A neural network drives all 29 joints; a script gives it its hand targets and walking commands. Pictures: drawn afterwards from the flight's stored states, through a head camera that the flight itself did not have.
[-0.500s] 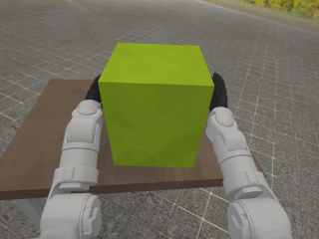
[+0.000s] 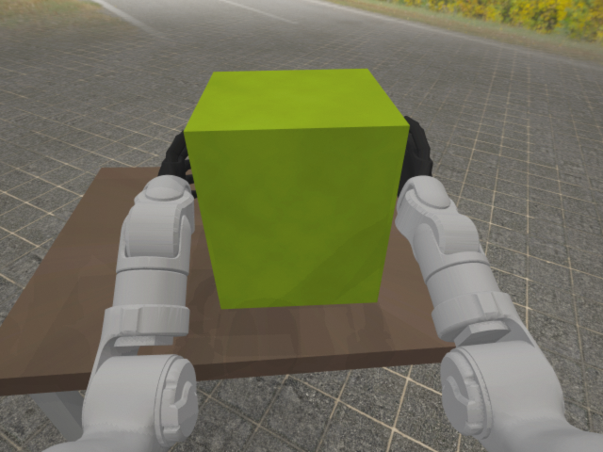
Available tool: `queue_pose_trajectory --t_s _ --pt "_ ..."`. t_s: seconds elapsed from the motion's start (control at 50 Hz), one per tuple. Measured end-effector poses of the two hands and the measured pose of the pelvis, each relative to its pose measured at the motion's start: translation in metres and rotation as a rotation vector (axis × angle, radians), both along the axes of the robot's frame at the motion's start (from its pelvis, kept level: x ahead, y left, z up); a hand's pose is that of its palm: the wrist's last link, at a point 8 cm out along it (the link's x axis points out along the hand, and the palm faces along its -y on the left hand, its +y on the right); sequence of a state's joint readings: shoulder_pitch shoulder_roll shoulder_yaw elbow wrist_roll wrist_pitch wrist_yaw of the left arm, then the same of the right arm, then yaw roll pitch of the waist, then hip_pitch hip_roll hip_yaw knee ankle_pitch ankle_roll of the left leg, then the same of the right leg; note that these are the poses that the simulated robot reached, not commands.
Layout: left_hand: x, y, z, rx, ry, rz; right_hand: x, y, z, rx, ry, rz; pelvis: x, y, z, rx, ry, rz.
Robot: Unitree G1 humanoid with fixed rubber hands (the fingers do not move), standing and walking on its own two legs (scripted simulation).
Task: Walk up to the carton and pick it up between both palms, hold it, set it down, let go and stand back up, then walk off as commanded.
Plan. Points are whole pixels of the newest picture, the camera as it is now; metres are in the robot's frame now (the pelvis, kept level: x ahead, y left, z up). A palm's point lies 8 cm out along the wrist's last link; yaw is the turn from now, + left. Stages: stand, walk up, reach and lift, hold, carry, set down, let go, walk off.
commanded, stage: reach and lift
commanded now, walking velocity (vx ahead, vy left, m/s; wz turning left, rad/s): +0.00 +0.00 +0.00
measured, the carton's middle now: (295, 187) +0.41 +0.00 +0.21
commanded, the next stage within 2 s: hold in 0.62 s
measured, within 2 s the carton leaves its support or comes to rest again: neither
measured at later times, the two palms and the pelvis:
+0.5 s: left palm (167, 183) +0.38 +0.16 +0.24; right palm (409, 155) +0.39 -0.14 +0.27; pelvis +0.00 +0.00 +0.00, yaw +0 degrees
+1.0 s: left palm (168, 166) +0.37 +0.14 +0.27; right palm (427, 145) +0.37 -0.15 +0.29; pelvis +0.00 +0.00 +0.00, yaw +0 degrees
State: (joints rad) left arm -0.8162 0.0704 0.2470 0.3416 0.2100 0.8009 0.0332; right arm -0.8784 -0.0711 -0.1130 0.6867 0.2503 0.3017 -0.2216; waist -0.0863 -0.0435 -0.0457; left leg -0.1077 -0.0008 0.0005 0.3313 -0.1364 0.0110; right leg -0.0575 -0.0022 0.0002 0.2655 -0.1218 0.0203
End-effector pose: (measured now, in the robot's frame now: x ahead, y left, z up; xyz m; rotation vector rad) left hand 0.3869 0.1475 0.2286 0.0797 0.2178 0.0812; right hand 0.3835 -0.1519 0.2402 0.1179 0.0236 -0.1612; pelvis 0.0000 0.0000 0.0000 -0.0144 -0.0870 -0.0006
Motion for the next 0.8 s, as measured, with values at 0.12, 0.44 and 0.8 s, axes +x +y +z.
queue_pose_trajectory --t_s 0.12,0.44,0.8 --pt "-0.009 0.003 -0.003 -0.037 0.026 0.008 -0.006 0.003 0.007 -0.015 0.026 0.008 -0.005 0.001 0.000 -0.002 -0.009 0.000" --pt "-0.007 0.007 0.009 -0.074 0.005 0.023 0.001 0.009 0.032 -0.028 0.012 0.027 -0.005 0.001 -0.001 -0.002 -0.010 0.000" --pt "0.003 -0.004 0.015 -0.004 0.019 0.023 0.014 -0.003 0.032 -0.010 0.037 0.040 0.008 0.001 0.000 -0.001 0.007 0.000"
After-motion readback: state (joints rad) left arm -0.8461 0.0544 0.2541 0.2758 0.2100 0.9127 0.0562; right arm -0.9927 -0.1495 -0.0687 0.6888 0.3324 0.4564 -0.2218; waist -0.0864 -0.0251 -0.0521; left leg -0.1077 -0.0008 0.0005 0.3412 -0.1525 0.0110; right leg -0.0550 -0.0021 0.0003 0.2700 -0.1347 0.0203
